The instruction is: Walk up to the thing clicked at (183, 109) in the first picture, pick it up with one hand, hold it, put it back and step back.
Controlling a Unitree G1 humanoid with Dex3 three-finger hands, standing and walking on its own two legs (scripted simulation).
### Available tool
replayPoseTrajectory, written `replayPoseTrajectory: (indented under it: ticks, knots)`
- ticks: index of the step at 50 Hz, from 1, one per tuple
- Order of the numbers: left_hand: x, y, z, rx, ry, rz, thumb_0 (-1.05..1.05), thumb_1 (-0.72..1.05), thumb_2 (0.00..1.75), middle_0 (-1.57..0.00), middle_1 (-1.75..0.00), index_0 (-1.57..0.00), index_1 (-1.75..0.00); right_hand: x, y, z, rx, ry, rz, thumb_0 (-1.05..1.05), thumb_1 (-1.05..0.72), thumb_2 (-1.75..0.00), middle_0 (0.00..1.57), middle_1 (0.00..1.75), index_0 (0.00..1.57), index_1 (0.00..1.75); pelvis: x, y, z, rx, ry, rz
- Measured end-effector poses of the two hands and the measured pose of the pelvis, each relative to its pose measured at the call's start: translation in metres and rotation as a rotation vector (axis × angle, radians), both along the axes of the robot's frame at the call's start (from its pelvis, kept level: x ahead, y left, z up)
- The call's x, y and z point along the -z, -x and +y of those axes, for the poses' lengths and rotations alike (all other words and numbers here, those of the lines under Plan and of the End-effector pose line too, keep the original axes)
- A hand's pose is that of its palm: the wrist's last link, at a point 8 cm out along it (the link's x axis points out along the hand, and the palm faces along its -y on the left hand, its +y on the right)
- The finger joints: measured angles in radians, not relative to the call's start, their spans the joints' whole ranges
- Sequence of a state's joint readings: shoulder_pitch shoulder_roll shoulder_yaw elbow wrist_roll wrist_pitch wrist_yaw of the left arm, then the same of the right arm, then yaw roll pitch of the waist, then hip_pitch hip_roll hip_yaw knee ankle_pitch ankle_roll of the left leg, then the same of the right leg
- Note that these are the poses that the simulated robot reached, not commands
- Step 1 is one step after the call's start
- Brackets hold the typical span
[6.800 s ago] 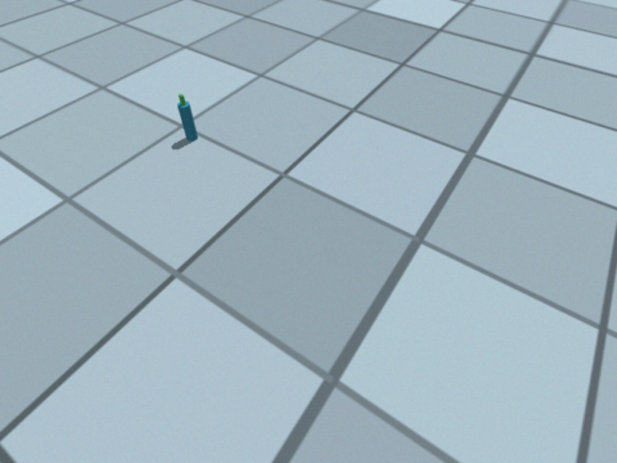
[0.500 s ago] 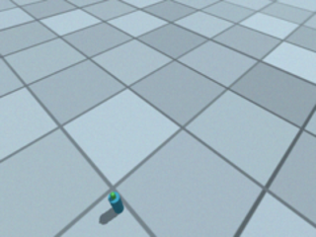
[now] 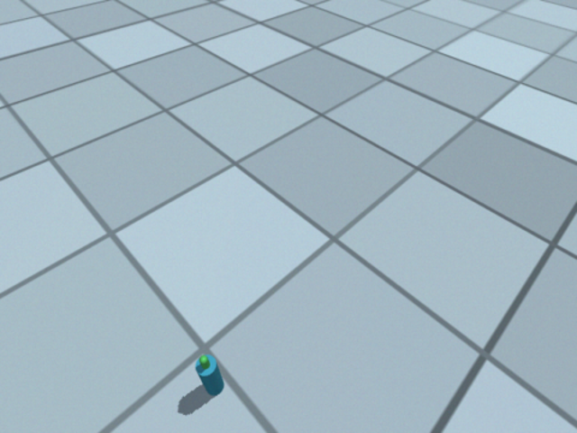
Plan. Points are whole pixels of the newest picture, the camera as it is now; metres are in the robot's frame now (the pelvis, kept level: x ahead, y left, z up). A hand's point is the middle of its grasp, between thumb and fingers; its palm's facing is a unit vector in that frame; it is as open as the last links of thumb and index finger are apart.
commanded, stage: stand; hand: left
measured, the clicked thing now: (209, 373) +0.40 +0.22 -0.65
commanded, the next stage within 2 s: go down in 1.88 s
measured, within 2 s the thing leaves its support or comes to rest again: neither
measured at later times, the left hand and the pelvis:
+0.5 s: hand out of the picture +0.08 +0.25 -0.16, palm faces -0.03 -0.94 -0.35, open 7.4 cm; pelvis +0.01 -0.01 +0.00, yaw +0 degrees
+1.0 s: hand out of the picture +0.09 +0.24 -0.16, palm faces -0.02 -0.94 -0.35, open 7.4 cm; pelvis +0.02 -0.01 +0.00, yaw +0 degrees
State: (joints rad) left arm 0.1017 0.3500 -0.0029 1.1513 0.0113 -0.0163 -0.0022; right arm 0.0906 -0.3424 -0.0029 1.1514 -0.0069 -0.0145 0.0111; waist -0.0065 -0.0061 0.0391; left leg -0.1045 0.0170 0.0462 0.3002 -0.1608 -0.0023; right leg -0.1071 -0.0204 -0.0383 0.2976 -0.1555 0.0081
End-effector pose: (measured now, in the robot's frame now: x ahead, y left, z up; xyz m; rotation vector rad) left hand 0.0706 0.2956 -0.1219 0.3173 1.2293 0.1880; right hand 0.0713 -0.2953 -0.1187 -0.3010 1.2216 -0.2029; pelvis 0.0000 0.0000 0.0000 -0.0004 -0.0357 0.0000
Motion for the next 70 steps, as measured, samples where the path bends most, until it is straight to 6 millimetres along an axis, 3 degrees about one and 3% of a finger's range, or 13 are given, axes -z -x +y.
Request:
replayPoseTrajectory:
  ticks: [13,32,70]
  knots:
    - [-0.001,0.001,-0.001,-0.008,-0.007,0.017,0.01,0.9,0.9,-0.2,-0.3,-0.2,-0.3,0.003,-0.002,-0.003,-0.008,-0.004,0.02,0.01,-0.9,-0.9,0.2,0.3,0.2,0.3,0.0,-0.006,-0.003,-0.005,-0.001,0.009]
    - [-0.003,-0.013,-0.007,-0.006,-0.011,-0.005,0.01,0.9,0.9,-0.2,-0.3,-0.2,-0.3,0.003,-0.015,-0.008,-0.016,-0.004,0.005,0.01,-0.9,-0.9,0.2,0.3,0.2,0.3,0.0,-0.013,-0.009,-0.007,-0.001,0.007]
    - [-0.002,-0.014,-0.009,-0.01,-0.011,0.013,0.01,0.9,0.9,-0.2,-0.3,-0.2,-0.3,0.004,-0.017,-0.01,-0.018,-0.001,0.023,0.01,-0.9,-0.9,0.2,0.3,0.2,0.3,0.0,-0.02,-0.011,-0.006,-0.001,0.014]
